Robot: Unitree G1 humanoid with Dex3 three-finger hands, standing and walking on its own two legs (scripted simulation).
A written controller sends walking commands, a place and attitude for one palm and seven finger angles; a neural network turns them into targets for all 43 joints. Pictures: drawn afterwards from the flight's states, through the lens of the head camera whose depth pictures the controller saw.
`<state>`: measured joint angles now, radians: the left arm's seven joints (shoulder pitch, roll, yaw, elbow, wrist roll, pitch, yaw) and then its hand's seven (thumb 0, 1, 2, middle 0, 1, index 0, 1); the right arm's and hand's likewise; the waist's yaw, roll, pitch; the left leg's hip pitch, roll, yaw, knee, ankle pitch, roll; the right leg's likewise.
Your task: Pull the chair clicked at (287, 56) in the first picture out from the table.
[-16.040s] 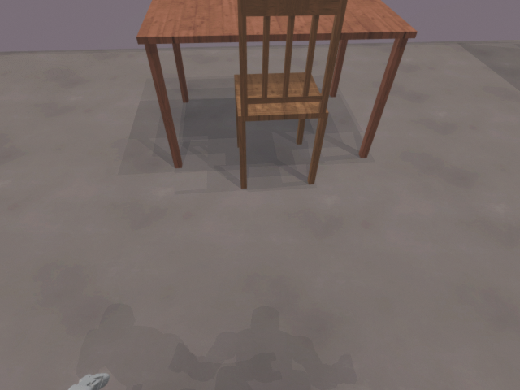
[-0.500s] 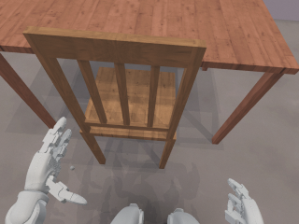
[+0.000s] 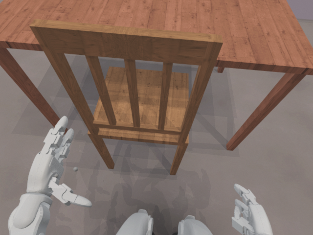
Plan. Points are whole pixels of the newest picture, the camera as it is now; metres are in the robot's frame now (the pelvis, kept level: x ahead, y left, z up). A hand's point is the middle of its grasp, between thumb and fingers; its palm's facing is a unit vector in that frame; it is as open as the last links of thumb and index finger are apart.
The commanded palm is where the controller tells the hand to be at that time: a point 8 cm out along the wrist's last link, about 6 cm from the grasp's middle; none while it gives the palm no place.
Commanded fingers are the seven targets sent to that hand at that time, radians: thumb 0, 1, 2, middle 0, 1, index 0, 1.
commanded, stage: aim the fingers beside a spindle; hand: left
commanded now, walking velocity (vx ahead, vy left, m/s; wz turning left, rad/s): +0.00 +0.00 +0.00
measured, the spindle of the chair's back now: (134, 98) +0.48 +0.11 +0.01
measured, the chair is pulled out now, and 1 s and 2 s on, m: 0.00 0.00 0.00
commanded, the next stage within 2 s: none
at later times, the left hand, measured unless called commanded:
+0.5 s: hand (106, 160) +0.28 +0.15 +0.03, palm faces -0.04 -1.00 -0.05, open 16.9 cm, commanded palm +0.26 +0.21 +0.02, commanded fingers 0.00 -0.50 0.30 -0.06 -0.08 -0.06 -0.08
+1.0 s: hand (123, 152) +0.31 +0.12 +0.00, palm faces -0.04 -1.00 -0.03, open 16.9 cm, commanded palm +0.29 +0.17 +0.00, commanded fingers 0.00 -0.50 0.30 -0.06 -0.08 -0.06 -0.08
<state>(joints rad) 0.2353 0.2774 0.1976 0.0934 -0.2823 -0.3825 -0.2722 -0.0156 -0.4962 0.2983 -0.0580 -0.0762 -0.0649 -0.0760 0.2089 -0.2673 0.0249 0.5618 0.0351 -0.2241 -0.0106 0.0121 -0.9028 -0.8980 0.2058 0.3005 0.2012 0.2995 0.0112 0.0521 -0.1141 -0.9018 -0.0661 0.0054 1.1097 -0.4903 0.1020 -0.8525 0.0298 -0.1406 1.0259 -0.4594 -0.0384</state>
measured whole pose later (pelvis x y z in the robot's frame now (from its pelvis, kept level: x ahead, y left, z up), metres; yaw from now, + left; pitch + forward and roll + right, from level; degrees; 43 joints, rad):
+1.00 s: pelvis +0.01 -0.04 -0.02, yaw -1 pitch +20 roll -1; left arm 0.03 0.20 0.12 0.30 -0.22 -0.43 -0.18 -0.02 -0.49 0.30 -0.06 -0.08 -0.07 -0.08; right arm 0.20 -0.28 0.01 0.57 0.02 -0.16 0.02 0.01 -0.91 -0.90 0.20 0.30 0.20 0.30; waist -0.02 0.04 -0.14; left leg -1.00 -0.03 0.03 1.18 -0.53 0.06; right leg -0.99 0.06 -0.13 1.14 -0.51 -0.10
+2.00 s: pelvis +0.00 -0.03 -0.03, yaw -1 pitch +21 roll -2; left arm -0.06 0.16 0.02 0.37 -0.17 -0.44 -0.07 -0.02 -0.49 0.30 -0.05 -0.08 -0.06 -0.08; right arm 0.20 -0.27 0.01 0.55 0.02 -0.06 0.04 0.01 -0.91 -0.90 0.20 0.30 0.20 0.30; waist 0.00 0.05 -0.15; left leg -1.07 -0.05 0.03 1.24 -0.54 0.09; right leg -1.05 0.04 -0.12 1.19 -0.52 -0.08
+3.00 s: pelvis +0.00 -0.03 -0.03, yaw -1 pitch +22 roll -2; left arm -0.11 0.17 0.04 0.42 -0.16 -0.42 -0.08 -0.01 -0.49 0.30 -0.06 -0.08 -0.06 -0.08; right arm 0.19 -0.27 0.02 0.55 0.02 -0.07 0.04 0.01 -0.91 -0.90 0.20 0.30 0.20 0.30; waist -0.01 0.04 -0.16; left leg -1.08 -0.05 0.03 1.25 -0.55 0.09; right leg -1.06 0.04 -0.12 1.20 -0.53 -0.08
